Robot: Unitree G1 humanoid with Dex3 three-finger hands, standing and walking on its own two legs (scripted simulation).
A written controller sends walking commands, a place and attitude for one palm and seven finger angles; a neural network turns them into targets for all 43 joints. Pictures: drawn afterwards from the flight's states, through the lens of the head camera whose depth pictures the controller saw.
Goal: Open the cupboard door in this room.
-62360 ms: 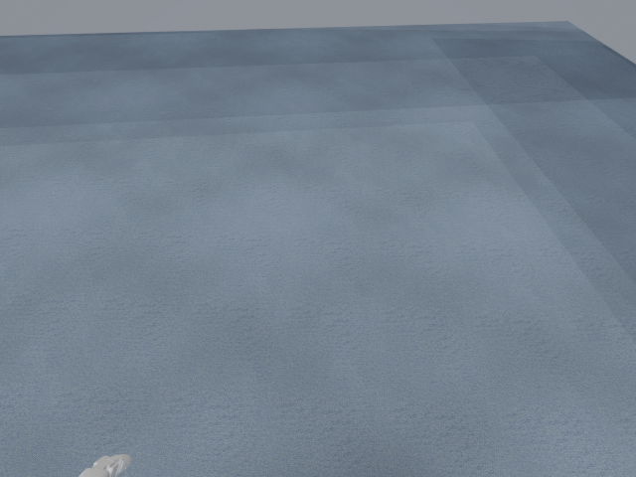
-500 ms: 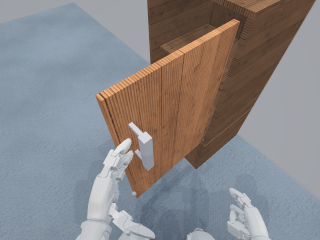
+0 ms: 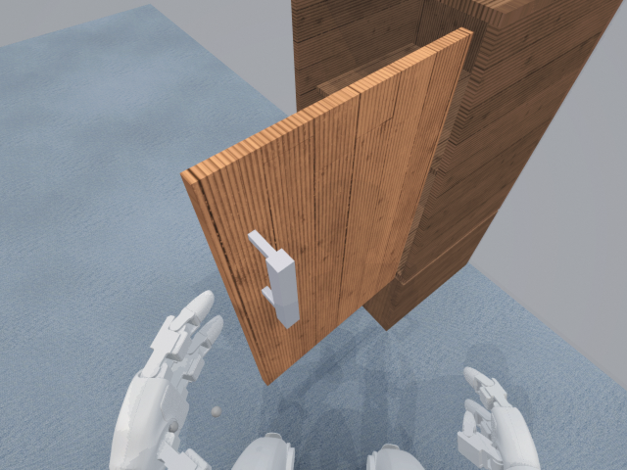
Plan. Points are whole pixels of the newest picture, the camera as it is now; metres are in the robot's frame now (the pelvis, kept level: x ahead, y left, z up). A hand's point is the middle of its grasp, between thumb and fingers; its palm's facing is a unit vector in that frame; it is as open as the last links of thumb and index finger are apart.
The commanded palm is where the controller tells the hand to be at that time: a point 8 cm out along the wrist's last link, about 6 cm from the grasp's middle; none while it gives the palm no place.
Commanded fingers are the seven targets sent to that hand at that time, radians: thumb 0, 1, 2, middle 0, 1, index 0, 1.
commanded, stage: draw the hand back to the body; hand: left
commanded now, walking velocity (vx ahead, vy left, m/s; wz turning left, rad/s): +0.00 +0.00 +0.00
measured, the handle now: (274, 281) +0.32 +0.07 +0.08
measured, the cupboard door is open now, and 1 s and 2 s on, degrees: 93 93 93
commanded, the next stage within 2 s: step back with the hand held close in 1.66 s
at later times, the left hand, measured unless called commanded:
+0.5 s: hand (158, 390) +0.18 +0.15 +0.12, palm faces -0.04 -1.00 -0.06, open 16.3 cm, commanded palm +0.15 +0.22 +0.15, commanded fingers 0.00 -0.43 0.33 -0.15 -0.30 -0.15 -0.30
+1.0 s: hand (14, 326) +0.20 +0.24 +0.20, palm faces +0.31 -0.86 -0.39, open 12.5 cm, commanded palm +0.16 +0.29 +0.23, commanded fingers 0.00 0.44 0.70 -0.18 -0.30 -0.18 -0.30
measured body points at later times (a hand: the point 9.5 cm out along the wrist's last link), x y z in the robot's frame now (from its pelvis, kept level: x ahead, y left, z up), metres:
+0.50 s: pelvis +0.01 +0.00 +0.03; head +0.02 -0.01 +0.48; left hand +0.18 +0.21 +0.13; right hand +0.18 -0.23 -0.03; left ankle +0.01 +0.11 -0.64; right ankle +0.01 -0.12 -0.64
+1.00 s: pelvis +0.02 +0.02 +0.08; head +0.01 +0.01 +0.53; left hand +0.18 +0.29 +0.23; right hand +0.20 -0.19 +0.00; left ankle +0.01 +0.11 -0.64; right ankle +0.01 -0.12 -0.64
